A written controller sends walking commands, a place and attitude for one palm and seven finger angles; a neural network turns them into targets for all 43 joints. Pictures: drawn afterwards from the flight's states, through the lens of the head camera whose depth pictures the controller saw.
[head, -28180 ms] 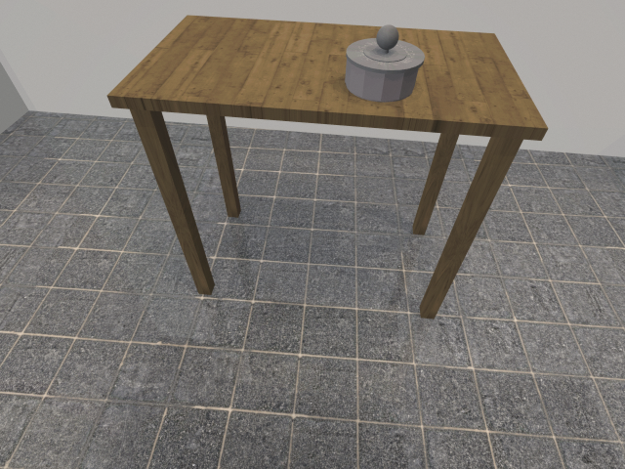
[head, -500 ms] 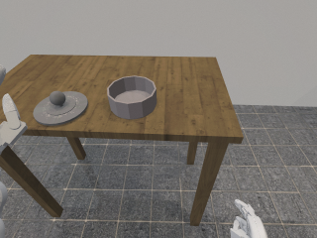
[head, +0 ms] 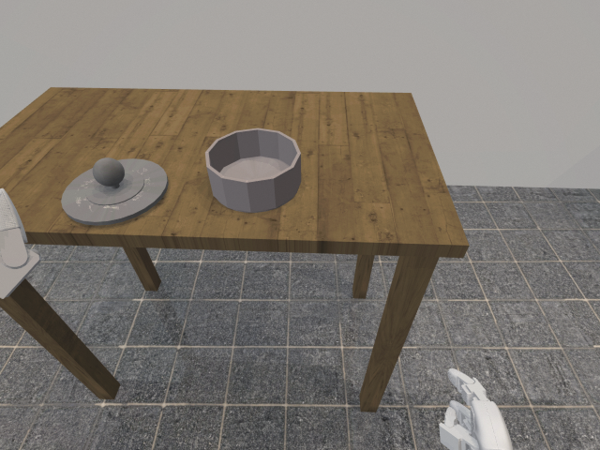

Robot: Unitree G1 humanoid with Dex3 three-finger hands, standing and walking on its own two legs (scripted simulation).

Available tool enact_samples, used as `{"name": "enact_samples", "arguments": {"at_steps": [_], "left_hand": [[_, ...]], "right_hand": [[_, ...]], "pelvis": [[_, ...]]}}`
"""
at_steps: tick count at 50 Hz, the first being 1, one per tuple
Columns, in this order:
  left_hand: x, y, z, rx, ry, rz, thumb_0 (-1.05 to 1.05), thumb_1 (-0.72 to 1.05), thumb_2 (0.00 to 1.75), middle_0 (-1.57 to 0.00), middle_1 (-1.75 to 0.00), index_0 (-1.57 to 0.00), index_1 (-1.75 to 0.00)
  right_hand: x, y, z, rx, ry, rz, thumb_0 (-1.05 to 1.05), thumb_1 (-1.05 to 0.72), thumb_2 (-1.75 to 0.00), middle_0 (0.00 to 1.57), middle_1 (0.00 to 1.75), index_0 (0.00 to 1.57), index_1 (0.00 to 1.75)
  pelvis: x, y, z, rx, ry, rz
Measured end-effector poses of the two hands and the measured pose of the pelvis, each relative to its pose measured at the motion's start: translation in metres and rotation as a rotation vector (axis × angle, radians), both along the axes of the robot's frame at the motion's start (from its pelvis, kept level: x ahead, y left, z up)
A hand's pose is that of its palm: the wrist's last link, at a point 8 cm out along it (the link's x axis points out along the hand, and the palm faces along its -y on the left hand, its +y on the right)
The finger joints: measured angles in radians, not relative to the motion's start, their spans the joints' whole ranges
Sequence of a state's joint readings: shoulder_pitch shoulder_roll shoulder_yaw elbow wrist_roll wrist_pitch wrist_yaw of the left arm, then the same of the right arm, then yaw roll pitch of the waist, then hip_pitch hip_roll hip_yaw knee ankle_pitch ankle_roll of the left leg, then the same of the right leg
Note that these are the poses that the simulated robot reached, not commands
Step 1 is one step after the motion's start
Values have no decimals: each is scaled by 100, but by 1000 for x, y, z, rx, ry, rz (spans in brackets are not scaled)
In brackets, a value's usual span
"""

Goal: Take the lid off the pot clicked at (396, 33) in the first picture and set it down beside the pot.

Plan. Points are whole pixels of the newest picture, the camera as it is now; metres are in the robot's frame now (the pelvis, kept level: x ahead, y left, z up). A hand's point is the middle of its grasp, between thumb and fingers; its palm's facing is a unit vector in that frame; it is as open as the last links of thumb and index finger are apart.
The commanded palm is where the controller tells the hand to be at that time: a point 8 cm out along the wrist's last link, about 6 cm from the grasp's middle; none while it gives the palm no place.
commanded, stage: step back with the hand held close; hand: left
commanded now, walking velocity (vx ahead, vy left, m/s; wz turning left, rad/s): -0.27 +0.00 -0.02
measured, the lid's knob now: (108, 172) +0.50 +0.38 +0.11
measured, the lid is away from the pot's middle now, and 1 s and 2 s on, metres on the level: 0.25 0.25 0.25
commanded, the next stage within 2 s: stop stepping back and stand still in 1.20 s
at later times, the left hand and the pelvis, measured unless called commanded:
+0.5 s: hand out of the picture +0.13 +0.26 +0.27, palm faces +0.52 -0.75 -0.40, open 7.4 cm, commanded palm +0.07 +0.31 +0.28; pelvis -0.06 +0.03 -0.01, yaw +0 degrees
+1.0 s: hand out of the picture +0.06 +0.28 +0.27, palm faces +0.55 -0.78 -0.30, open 7.4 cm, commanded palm -0.01 +0.32 +0.28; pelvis -0.14 +0.04 -0.03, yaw +1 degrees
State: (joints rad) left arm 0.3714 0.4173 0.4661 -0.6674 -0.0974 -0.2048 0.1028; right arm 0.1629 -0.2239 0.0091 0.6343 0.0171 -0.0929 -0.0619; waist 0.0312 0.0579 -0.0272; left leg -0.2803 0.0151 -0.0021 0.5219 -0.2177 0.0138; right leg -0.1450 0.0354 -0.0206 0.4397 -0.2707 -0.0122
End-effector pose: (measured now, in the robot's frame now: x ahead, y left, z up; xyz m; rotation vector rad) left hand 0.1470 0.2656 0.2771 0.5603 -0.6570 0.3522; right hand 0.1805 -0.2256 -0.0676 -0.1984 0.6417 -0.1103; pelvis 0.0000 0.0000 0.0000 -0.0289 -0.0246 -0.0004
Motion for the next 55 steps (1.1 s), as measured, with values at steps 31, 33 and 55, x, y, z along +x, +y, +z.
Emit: {"name": "enact_samples", "arguments": {"at_steps": [31, 33, 55], "left_hand": [[-72, 37, -6, 44, -104, 19, 1, 89, 90, -21, -30, -21, -31], [-76, 39, -5, 44, -105, 23, 1, 89, 90, -21, -30, -21, -31], [-157, 49, -3, 34, -202, 0, 1, 89, 90, -21, -30, -21, -30]], "right_hand": [[-104, 21, -18, -47, 85, -76, 1, -90, -90, 21, 30, 20, 30], [-107, 22, -17, -49, 76, -75, 1, -90, -90, 21, 30, 20, 30], [-176, 42, -26, -14, 56, -31, 1, -90, -90, 21, 30, 20, 30]], "pelvis": [[-75, 33, -15, -26, 20, 8], [-80, 33, -15, -29, 21, 11], [-161, 38, -27, -25, 30, -4]]}}
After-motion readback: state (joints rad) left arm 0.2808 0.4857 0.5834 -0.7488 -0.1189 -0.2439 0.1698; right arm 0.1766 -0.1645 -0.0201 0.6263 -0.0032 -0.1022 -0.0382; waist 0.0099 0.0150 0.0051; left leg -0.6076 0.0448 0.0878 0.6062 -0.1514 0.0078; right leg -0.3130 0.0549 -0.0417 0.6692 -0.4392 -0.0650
